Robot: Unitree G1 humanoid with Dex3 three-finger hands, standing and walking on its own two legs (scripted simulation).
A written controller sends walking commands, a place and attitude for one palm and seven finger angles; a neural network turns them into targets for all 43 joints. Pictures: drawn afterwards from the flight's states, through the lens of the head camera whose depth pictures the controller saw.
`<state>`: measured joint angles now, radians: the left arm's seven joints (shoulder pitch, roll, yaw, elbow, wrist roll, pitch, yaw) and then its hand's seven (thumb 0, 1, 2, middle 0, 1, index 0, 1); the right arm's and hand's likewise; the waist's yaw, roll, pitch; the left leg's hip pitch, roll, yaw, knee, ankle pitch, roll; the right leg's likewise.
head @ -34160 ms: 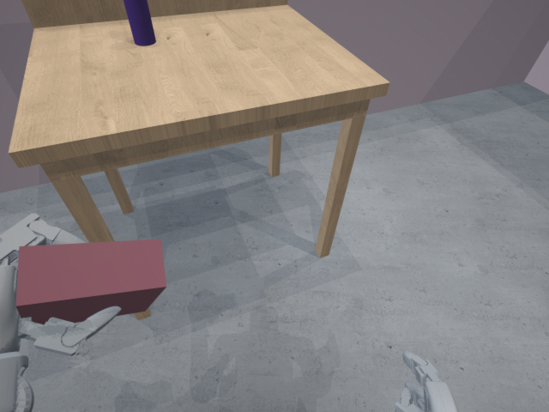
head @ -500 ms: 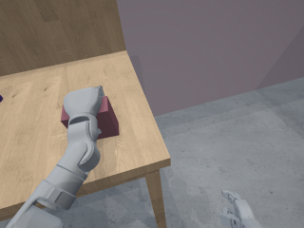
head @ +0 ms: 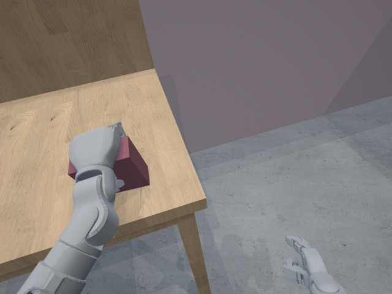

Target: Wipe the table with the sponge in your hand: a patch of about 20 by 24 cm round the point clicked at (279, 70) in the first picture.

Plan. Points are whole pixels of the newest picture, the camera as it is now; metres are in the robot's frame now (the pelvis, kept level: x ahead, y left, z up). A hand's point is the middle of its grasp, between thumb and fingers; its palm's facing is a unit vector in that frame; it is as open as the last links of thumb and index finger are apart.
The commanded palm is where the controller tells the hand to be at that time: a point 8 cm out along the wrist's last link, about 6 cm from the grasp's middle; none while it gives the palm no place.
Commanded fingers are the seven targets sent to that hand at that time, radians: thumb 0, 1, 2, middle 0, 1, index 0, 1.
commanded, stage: wipe back along the third lane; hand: left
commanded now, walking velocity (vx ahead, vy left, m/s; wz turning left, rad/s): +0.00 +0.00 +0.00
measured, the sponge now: (117, 174) +0.32 +0.23 +0.10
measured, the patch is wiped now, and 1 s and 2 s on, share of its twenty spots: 1.00 1.00 1.00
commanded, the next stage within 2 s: slide back across to the middle lane in 0.12 s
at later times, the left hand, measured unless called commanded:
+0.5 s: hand (102, 168) +0.29 +0.23 +0.15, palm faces +0.25 -0.12 -0.96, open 9.7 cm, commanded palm +0.23 +0.24 +0.18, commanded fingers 0.00 0.10 1.30 -1.20 -1.60 -1.20 -1.60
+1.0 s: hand (55, 189) +0.24 +0.29 +0.15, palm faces +0.09 -0.03 -1.00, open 9.7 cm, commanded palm +0.21 +0.29 +0.20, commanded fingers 0.00 0.10 1.30 -1.20 -1.60 -1.20 -1.60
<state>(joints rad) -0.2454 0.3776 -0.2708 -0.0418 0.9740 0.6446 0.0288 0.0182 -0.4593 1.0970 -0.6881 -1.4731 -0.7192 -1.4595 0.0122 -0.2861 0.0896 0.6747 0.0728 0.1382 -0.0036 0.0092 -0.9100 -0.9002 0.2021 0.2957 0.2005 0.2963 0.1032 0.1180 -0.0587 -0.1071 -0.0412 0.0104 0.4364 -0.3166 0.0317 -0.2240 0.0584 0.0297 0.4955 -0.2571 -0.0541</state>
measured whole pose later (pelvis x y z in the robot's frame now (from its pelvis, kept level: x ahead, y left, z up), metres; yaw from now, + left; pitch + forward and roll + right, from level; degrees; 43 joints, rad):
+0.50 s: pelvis +0.00 -0.01 +0.00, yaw -2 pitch -2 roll +1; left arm -0.08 0.45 -0.14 -0.20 0.88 0.60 0.04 0.00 -0.47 1.09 -0.71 -1.45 -0.75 -1.42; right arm 0.00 -0.28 0.10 0.67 0.06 0.16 -0.03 0.01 -0.91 -0.90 0.20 0.30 0.20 0.30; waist 0.09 0.10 -0.04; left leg -0.08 -0.02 0.04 0.44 -0.33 0.01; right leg -0.21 0.08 0.05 0.52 -0.27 -0.07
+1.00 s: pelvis -0.02 -0.01 +0.00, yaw +0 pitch -3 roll +1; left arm -0.04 0.60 -0.05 -0.15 0.86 0.53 -0.12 -0.02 -0.49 1.09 -0.74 -1.41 -0.78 -1.38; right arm 0.00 -0.30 0.08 0.67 0.04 0.12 -0.07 0.01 -0.91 -0.90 0.20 0.30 0.20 0.30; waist 0.11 0.11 -0.01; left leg -0.09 -0.03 0.00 0.45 -0.30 0.02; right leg -0.20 0.06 0.02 0.50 -0.24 -0.07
